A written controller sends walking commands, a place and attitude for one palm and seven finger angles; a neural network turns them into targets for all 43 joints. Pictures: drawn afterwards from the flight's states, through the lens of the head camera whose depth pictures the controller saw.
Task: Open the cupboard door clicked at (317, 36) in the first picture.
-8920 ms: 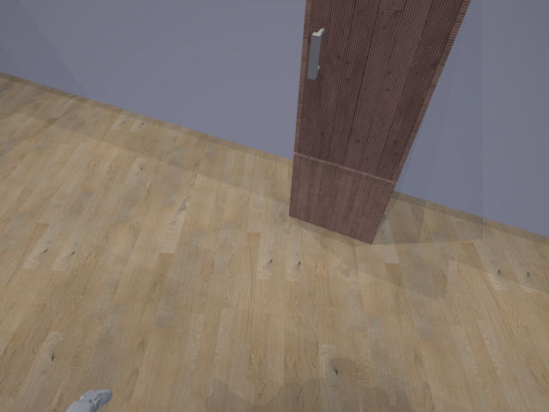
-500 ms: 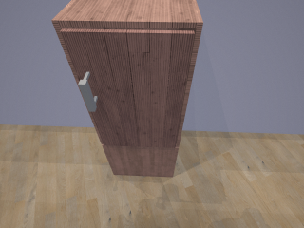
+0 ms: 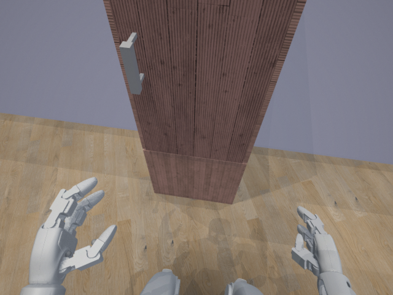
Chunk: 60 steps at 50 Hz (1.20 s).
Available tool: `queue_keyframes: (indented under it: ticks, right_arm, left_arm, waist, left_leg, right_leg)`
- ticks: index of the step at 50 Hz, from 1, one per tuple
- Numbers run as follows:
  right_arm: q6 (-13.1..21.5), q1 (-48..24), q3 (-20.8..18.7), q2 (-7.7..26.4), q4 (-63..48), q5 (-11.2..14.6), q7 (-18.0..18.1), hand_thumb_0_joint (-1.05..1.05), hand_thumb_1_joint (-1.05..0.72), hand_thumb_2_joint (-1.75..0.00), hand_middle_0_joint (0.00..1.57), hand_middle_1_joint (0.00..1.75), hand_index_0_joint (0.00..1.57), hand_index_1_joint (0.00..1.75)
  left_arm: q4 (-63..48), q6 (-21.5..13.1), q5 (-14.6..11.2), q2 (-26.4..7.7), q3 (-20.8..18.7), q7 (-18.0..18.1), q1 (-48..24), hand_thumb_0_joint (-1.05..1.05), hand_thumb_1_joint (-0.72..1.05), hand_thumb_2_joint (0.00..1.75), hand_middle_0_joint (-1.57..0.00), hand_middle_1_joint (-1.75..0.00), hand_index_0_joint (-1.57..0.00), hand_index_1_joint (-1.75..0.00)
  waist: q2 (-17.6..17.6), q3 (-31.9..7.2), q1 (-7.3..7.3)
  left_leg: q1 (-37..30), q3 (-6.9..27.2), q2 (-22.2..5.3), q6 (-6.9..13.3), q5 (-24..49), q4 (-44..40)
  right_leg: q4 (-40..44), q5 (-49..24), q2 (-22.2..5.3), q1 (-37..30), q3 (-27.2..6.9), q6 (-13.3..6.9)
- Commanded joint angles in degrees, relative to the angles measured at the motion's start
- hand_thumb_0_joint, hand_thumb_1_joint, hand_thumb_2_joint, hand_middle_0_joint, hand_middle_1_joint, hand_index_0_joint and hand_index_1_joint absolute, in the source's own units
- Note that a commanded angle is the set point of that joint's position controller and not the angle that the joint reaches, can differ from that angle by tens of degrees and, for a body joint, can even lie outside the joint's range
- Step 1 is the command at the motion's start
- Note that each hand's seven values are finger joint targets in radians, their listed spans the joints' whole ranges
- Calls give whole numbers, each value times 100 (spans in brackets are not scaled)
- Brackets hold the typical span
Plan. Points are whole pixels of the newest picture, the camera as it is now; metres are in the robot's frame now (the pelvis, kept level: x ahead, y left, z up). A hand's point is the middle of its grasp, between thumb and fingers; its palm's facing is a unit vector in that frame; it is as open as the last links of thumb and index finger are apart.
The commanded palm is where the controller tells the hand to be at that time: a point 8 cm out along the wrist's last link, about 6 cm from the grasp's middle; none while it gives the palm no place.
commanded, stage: raise the hand with hooked fingers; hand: left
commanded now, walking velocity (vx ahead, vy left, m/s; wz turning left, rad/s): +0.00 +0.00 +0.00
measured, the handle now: (134, 64) +0.57 +0.22 +0.13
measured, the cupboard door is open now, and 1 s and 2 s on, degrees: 0 0 0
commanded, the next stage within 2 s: move the hooked fingers beside the handle in 1.52 s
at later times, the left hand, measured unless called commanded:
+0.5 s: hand (86, 193) +0.26 +0.23 +0.09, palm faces -0.05 -1.00 -0.09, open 12.5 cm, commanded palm +0.24 +0.29 +0.11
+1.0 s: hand (47, 138) +0.32 +0.29 +0.16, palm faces +0.04 -1.00 -0.07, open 14.0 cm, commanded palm +0.29 +0.34 +0.15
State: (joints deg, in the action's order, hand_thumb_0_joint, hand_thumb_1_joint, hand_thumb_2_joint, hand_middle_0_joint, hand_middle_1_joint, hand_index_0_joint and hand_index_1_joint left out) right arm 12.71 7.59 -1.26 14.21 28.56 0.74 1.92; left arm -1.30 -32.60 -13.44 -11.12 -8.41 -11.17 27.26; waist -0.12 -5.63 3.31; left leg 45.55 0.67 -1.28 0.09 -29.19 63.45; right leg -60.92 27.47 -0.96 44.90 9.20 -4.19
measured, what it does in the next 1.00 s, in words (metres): rises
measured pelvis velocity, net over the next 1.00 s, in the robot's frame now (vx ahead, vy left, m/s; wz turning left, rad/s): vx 0.02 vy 0.03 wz -0.02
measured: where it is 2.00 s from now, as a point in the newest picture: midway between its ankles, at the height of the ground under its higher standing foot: outside the picture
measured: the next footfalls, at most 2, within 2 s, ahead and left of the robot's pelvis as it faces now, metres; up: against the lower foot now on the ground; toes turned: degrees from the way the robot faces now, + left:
none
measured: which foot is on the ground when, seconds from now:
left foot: down 0.00-1.00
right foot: down 0.00-1.00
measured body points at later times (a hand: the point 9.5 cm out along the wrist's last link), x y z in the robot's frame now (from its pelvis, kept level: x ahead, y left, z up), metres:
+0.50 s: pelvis +0.01 +0.02 +0.03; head +0.05 +0.02 +0.48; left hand +0.25 +0.28 +0.10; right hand +0.14 -0.25 -0.05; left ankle +0.02 +0.12 -0.66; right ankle +0.03 -0.08 -0.66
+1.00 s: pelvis +0.02 +0.03 +0.06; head +0.05 +0.03 +0.51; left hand +0.31 +0.35 +0.16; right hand +0.18 -0.21 -0.02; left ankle +0.02 +0.12 -0.66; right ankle +0.03 -0.08 -0.66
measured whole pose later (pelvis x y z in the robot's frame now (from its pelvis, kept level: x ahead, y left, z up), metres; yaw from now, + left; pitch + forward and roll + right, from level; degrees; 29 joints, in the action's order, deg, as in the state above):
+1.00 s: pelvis +0.02 +0.03 +0.06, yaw -1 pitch +4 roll -1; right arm 12.5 15.0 3.9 15.2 34.3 2.8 5.7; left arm 20.5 -11.4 -18.6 -23.7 -23.8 -25.8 -3.9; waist 1.7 -1.9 1.2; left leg 24.8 -1.8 -0.1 2.1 -21.6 41.9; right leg -38.9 18.7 -0.6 24.6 6.5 -1.5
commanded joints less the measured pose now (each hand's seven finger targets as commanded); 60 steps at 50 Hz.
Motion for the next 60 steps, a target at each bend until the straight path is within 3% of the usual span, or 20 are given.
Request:
queue_keyframes:
  ticks: [1,3,6,9,11,14,16,19,24,27,30,34,37,39,44,46,51,54,57,60]
  right_arm:
    - [349,319,-105,786,-483,130,196,0,-90,-90,20,30,20,30]
    - [276,272,-67,808,-607,223,265,0,-90,-90,20,30,20,30]
    - [99,12,-35,704,-880,276,316,0,-90,-90,20,30,20,30]
    - [36,-113,24,481,-872,220,313,0,-90,-90,20,30,20,30]
    - [75,87,-8,433,-743,186,274,0,-90,-90,20,30,20,30]
    - [191,291,-16,560,-567,102,200,0,-90,-90,20,30,20,30]
    - [280,454,-36,683,-426,110,180,0,-90,-90,20,30,20,30]
    - [423,489,-42,850,-403,196,244,0,-90,-90,20,30,20,30]
    - [530,535,-52,928,-345,235,392,0,-90,-90,20,30,20,30]
    - [549,488,-11,825,-318,215,364,0,-90,-90,20,30,20,30]
    - [484,493,37,826,-297,197,303,0,-90,-90,20,30,20,30]
    - [370,548,40,935,-314,217,300,0,-90,-90,20,30,20,30]
    - [339,524,40,966,-341,250,358,0,-90,-90,20,30,20,30]
    - [329,522,85,975,-354,225,387,0,-90,-90,20,30,20,30]
    - [323,502,150,940,-265,182,429,0,-90,-90,20,30,20,30]
    - [321,477,164,919,-204,197,443,0,-90,-90,20,30,20,30]
    - [267,532,146,1000,-190,234,485,0,-90,-90,20,30,20,30]
    - [280,567,134,1012,-280,223,437,0,-90,-90,20,30,20,30]
    - [266,583,94,1031,-303,223,381,0,-90,-90,20,30,20,30]
    - [250,565,83,1033,-341,197,349,0,-90,-90,20,30,20,30]
  left_arm:
    - [-957,-51,-57,-810,234,-711,-1744,0,20,60,-25,-75,-25,-75]
    - [-448,693,-93,-1073,-81,-886,-1388,0,15,58,-25,-78,-25,-78]
    - [-486,1673,-394,-1387,-859,-793,-976,0,8,55,-26,-82,-26,-82]
    - [-890,1844,-704,-1239,-1337,-226,-739,0,1,52,-26,-87,-26,-87]
    - [-1205,1533,-662,-1258,-1482,121,-824,0,-3,50,-27,-90,-27,-90]
    - [-1091,970,-308,-1236,-1125,229,-1329,0,-10,47,-27,-94,-27,-94]
    - [-662,735,-163,-1177,-867,-5,-1570,0,-15,45,-27,-98,-27,-98]
    - [-400,700,-320,-1129,-552,-598,-2052,0,-22,42,-28,-102,-28,-102]
    - [-354,1039,-615,-2064,-1512,-934,-2377,0,-34,37,-29,-110,-29,-110]
    - [-520,1056,-721,-1984,-1694,-773,-2397,0,-41,34,-29,-114,-29,-114]
    - [-75,1195,-700,-1863,-1641,-714,-2496,0,-48,31,-30,-118,-30,-118]
    - [561,1592,-619,-1837,-1450,-1007,-2836,0,-50,30,-30,-120,-30,-120]
    - [584,1821,-650,-2043,-1533,-1288,-3315,0,-50,30,-30,-120,-30,-120]
    - [473,1855,-671,-2299,-1684,-1375,-3759,0,-50,30,-30,-120,-30,-120]
    - [590,1651,-708,-2736,-2109,-1359,-4358,0,-50,30,-30,-120,-30,-120]
    - [815,1658,-684,-2697,-2071,-1408,-4511,0,-50,30,-30,-120,-30,-120]
    - [1461,1976,-701,-2865,-2109,-1738,-4643,0,-50,30,-30,-120,-30,-120]
    - [1569,2091,-759,-2671,-1984,-1869,-4418,0,-50,30,-30,-120,-30,-120]
    - [1596,2057,-794,-2702,-2084,-1843,-4275,0,-50,30,-30,-120,-30,-120]
    - [1420,1939,-784,-2896,-2265,-1733,-4455,0,-50,30,-30,-120,-30,-120]
  waist:
    - [106,-787,-856]
    - [-92,-922,-628]
    - [-129,-1392,-107]
    - [-305,-1421,124]
    - [-51,-1276,67]
    - [84,-703,-238]
    - [133,-486,-455]
    - [160,-471,-604]
    - [309,-1220,-292]
    - [663,-1200,-189]
    - [621,-729,-239]
    - [395,-501,-345]
    - [251,-803,-340]
    - [444,-928,-318]
    - [507,-967,-263]
    - [697,-875,-297]
    - [511,-917,-285]
    - [411,-947,-207]
    - [167,-902,-197]
    - [247,-858,-184]
  left_leg:
    - [-390,217,63,191,447,-937]
    - [-313,162,129,202,395,-1159]
    - [-547,51,224,160,791,-1511]
    - [-773,88,181,105,1295,-1756]
    - [-944,46,133,74,1529,-1890]
    - [-934,71,90,101,1473,-1950]
    - [-958,51,94,116,1182,-1934]
    - [-1085,57,131,151,818,-1952]
    - [-1624,127,136,156,1423,-2198]
    - [-2027,146,112,90,2038,-2384]
    - [-2065,134,97,46,2313,-2472]
    - [-2097,105,106,70,2249,-2546]
    - [-2279,113,100,87,2330,-2612]
    - [-2444,151,109,73,2427,-2633]
    - [-2642,221,99,41,2477,-2782]
    - [-2730,220,93,28,2476,-2860]
    - [-2765,209,92,60,2520,-2963]
    - [-2790,206,103,59,2769,-2951]
    - [-2666,164,110,78,2595,-2971]
    - [-2596,133,120,77,2393,-3003]
  right_leg:
    - [1444,109,129,-442,-1049,296]
    - [1748,377,52,-887,-1155,349]
    - [1946,128,-66,-1815,-1177,389]
    - [1890,-513,-7,-2253,-956,362]
    - [1828,-979,33,-2180,-839,344]
    - [1754,-981,107,-1689,-716,320]
    - [1829,-654,118,-1361,-718,335]
    - [2096,-166,98,-1309,-862,330]
    - [2188,-859,85,-2117,-820,300]
    - [2093,-1636,125,-2253,-609,263]
    - [2126,-1975,173,-2182,-530,242]
    - [2283,-2052,183,-2170,-549,261]
    - [2380,-2169,165,-2360,-557,278]
    - [2380,-2212,194,-2449,-569,242]
    - [2487,-2133,222,-2550,-572,208]
    - [2547,-2105,199,-2502,-564,203]
    - [2676,-2209,178,-2647,-568,213]
    - [2665,-2389,188,-2707,-547,198]
    - [2703,-2313,176,-2657,-566,231]
    - [2709,-2130,183,-2657,-612,215]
